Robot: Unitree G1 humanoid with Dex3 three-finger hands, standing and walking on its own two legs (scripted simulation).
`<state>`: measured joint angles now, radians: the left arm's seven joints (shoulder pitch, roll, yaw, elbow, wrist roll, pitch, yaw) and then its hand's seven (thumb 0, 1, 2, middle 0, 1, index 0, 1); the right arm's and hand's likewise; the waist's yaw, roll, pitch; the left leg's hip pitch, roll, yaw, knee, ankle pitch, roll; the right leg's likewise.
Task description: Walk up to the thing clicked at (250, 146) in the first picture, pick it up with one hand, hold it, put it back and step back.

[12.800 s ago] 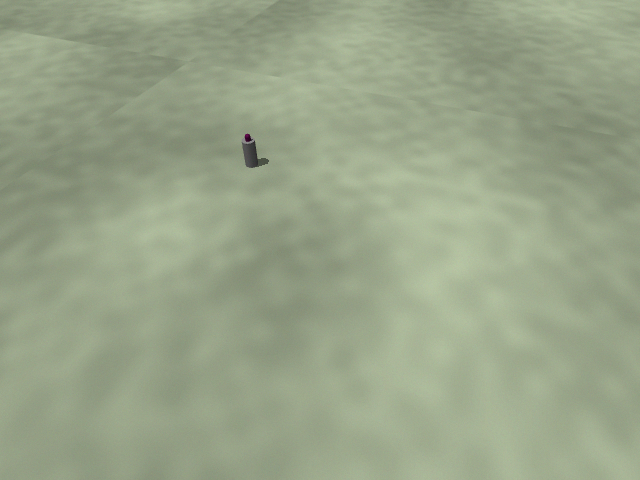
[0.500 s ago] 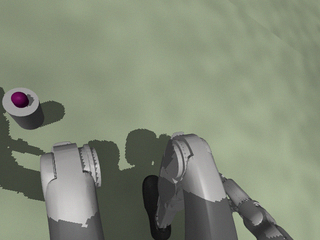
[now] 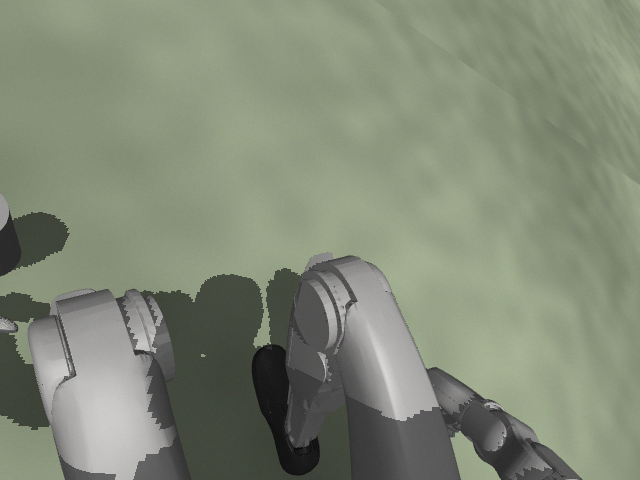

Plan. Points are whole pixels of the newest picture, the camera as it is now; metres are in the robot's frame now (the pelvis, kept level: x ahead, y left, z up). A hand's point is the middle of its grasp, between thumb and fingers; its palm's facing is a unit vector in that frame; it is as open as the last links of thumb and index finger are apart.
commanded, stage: close in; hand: left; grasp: from the side
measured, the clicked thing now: out of the picture +0.43 +0.28 -0.19
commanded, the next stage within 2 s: rest palm in 0.08 s
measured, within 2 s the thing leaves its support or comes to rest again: leaves its support in 1.26 s
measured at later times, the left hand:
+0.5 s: hand out of the picture +0.41 +0.29 -0.17, palm faces +0.34 -0.94 -0.02, open 13.9 cm
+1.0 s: hand out of the picture +0.43 +0.28 -0.17, palm faces +0.36 -0.93 -0.01, open 9.3 cm
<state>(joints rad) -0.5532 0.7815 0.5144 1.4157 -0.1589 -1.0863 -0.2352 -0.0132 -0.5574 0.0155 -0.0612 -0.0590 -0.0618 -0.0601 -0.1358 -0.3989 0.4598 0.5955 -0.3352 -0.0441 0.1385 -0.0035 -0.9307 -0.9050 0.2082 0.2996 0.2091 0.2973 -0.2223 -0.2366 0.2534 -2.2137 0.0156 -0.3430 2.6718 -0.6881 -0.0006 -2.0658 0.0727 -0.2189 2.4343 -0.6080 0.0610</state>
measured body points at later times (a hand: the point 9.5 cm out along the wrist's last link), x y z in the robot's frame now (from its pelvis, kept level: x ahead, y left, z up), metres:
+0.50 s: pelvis +0.00 +0.00 +0.00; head +0.22 +0.19 +0.34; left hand +0.39 +0.34 -0.16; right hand +0.18 -0.24 -0.03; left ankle +0.09 +0.12 -0.24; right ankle +0.14 -0.13 -0.24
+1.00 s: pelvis +0.00 +0.00 +0.00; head +0.23 +0.18 +0.34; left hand +0.41 +0.33 -0.17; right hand +0.17 -0.25 -0.03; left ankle +0.09 +0.12 -0.24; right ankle +0.14 -0.13 -0.24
